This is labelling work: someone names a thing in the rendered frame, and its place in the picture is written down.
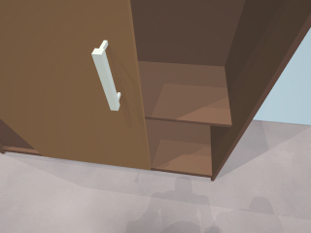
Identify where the wardrobe door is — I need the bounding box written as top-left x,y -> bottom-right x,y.
0,0 -> 152,171
0,118 -> 35,150

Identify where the handle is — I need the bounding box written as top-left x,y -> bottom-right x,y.
91,40 -> 121,111

